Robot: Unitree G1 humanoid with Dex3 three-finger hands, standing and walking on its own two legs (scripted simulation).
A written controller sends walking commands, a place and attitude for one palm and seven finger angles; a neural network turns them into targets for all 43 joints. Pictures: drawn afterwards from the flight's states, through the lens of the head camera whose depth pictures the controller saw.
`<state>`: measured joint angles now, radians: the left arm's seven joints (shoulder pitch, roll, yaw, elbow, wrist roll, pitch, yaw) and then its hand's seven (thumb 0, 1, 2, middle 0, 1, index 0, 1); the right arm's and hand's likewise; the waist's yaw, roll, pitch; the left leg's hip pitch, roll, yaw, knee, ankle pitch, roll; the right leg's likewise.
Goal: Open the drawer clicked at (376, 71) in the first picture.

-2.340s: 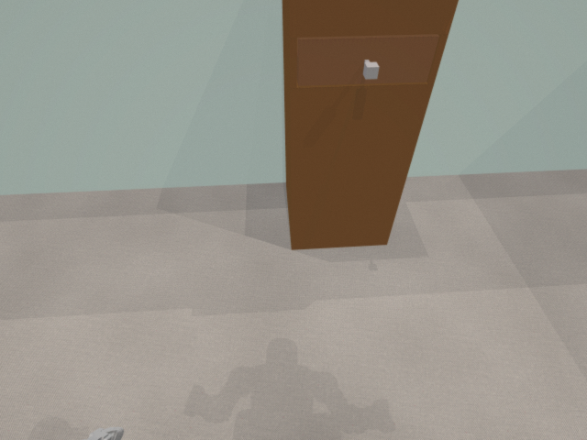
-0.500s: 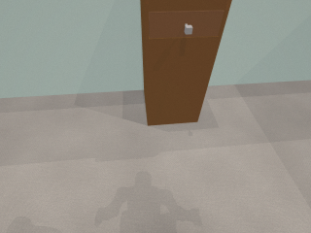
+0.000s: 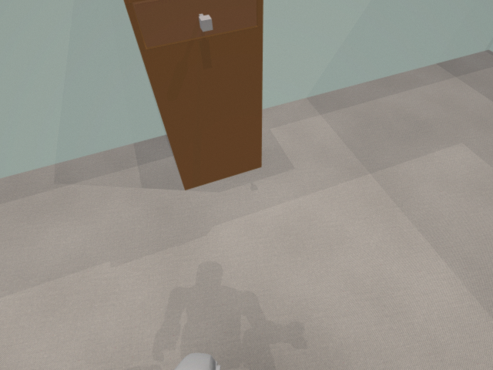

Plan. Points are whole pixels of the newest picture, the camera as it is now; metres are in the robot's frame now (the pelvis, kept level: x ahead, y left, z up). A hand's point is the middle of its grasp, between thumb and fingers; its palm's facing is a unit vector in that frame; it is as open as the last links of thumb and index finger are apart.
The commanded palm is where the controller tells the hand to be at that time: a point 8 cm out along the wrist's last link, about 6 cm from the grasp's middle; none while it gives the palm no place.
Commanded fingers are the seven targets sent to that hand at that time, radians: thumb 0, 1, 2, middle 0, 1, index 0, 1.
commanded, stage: walk to a spot facing it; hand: left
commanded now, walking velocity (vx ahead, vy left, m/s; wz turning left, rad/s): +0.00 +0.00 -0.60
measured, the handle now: (204, 20) +1.06 +0.24 +0.06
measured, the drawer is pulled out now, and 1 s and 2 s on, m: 0.00 0.00 0.00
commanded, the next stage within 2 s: turn to face it in 1.72 s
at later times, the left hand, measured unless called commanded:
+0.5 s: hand out of the picture +0.09 +0.27 -0.17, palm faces -0.24 -0.95 -0.20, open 7.4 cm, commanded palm none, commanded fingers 0.00 0.90 0.90 -0.20 -0.30 -0.20 -0.30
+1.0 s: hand (246, 312) +0.25 +0.04 -0.17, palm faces -0.56 -0.81 -0.19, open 7.3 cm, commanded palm none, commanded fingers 0.00 0.90 0.90 -0.20 -0.30 -0.20 -0.30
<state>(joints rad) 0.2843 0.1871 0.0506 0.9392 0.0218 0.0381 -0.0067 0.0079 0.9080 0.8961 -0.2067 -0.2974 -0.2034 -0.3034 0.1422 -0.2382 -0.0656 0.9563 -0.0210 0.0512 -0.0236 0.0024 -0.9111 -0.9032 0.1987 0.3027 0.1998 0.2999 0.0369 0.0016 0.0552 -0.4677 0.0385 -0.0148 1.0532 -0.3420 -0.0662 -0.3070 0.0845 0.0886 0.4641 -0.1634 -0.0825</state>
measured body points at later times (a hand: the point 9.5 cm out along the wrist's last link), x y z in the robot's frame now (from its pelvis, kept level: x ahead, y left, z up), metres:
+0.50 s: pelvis -0.02 +0.07 +0.00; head -0.01 +0.10 +0.45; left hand +0.10 +0.32 -0.15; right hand -0.04 -0.20 -0.12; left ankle -0.02 +0.16 -0.74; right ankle -0.08 -0.07 -0.64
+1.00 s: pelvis +0.07 -0.06 -0.01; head +0.09 -0.07 +0.44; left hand +0.28 +0.08 -0.15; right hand -0.08 -0.26 -0.15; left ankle +0.12 +0.07 -0.66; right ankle +0.00 -0.14 -0.74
